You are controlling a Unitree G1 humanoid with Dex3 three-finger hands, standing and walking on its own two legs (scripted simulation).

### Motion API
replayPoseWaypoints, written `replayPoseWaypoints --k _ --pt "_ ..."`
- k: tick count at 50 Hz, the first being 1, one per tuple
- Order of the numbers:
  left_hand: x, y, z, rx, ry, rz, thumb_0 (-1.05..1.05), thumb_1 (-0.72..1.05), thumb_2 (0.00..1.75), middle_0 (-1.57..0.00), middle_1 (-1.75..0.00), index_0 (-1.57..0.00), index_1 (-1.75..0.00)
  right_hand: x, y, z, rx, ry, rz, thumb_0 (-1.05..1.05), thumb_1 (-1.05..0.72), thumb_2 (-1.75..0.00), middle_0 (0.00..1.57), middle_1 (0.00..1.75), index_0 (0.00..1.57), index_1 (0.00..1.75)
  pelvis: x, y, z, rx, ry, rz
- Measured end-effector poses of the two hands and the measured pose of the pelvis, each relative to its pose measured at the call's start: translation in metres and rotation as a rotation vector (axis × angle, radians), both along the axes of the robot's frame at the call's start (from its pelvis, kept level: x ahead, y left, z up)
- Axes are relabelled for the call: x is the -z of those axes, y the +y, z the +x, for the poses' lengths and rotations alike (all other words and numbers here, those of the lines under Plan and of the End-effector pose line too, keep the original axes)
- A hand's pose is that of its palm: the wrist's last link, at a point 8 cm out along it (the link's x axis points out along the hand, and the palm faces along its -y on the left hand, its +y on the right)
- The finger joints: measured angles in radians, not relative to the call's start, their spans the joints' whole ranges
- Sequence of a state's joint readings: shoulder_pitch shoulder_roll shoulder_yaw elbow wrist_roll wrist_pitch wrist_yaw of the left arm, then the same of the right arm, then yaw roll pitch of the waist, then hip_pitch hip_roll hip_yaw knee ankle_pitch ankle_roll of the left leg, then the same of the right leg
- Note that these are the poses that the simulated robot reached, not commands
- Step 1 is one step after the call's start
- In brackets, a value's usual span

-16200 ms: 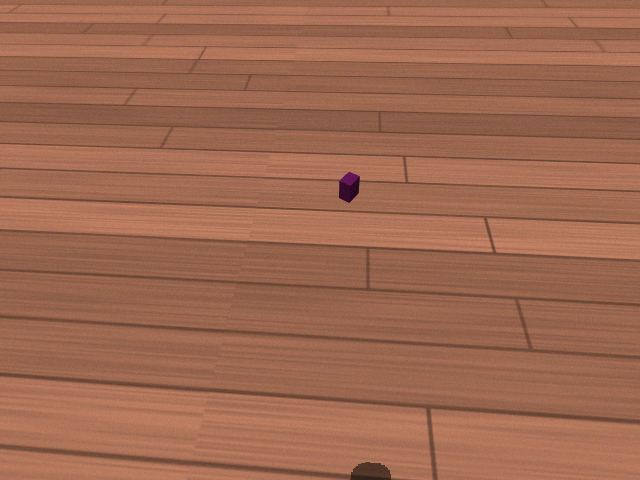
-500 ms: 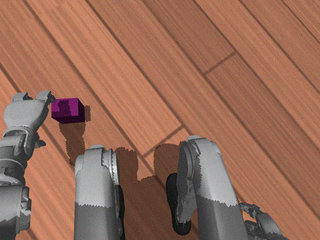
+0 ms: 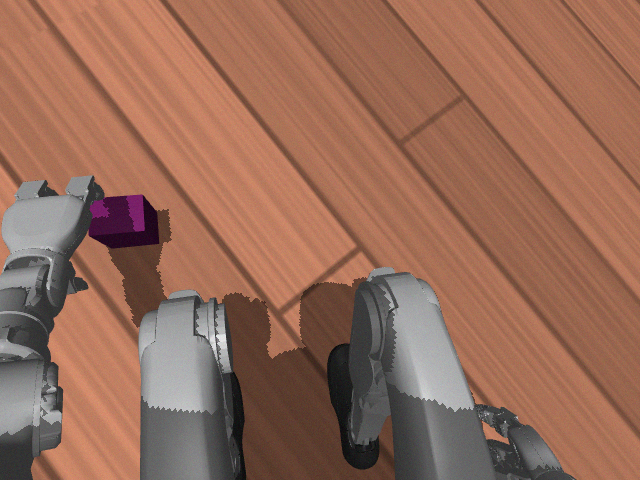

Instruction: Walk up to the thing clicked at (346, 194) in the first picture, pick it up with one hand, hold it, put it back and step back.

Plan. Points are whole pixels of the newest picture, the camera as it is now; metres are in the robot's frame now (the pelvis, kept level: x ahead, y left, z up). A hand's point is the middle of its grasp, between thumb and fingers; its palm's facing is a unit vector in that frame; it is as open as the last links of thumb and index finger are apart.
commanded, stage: approach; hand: left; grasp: from above
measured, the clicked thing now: (126, 223) +0.46 +0.27 -0.30
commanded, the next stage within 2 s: close in in 0.70 s
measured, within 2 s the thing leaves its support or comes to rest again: neither
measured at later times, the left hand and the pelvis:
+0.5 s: hand (118, 170) +0.50 +0.24 -0.16, palm faces -0.41 -0.04 -0.91, open 13.9 cm; pelvis +0.00 +0.00 +0.00, yaw -1 degrees
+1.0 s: hand (98, 236) +0.42 +0.28 -0.21, palm faces -0.42 -0.04 -0.91, open 14.0 cm; pelvis +0.00 +0.00 -0.02, yaw -1 degrees
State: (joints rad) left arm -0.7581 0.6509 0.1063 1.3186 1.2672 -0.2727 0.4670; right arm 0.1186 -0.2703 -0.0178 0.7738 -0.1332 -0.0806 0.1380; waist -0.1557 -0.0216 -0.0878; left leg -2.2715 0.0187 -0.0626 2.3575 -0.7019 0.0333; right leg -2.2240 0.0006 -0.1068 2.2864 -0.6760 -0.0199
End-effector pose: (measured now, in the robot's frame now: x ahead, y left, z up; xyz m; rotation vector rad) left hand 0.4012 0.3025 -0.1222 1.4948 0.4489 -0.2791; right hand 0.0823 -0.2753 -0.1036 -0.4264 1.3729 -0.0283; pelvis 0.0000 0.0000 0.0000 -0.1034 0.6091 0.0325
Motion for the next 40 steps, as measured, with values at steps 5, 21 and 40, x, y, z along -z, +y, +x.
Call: replayPoseWaypoints --k 5,21,40 --pt "0.002 -0.003 0.004 0.01 -0.003 0.002 0.0 -0.38 0.88 -0.22 -0.89 -0.22 -0.88 0.001 0.0 -0.003 -0.001 0.006 -0.004 0.01 -0.92 -0.9 0.2 0.3 0.2 0.3 0.002 0.0 0.0 0.001 -0.001 -0.001" --pt "-0.019 -0.059 0.094 0.043 -0.083 0.024 0.0 -0.5 0.98 -0.13 -1.01 -0.12 -1.0 -0.011 -0.001 -0.043 0.069 0.042 -0.033 0.01 -0.92 -0.9 0.2 0.3 0.2 0.3 0.004 0.0 0.0 0.009 0.016 -0.011" --pt "0.028 -0.023 0.017 0.058 0.038 -0.053 0.0 -0.46 0.94 -0.12 -0.99 -0.15 -0.98 -0.005 -0.001 -0.07 0.052 0.145 -0.022 0.01 -0.92 -0.89 0.2 0.3 0.2 0.3 0.015 -0.001 -0.007 0.012 -0.036 -0.018"
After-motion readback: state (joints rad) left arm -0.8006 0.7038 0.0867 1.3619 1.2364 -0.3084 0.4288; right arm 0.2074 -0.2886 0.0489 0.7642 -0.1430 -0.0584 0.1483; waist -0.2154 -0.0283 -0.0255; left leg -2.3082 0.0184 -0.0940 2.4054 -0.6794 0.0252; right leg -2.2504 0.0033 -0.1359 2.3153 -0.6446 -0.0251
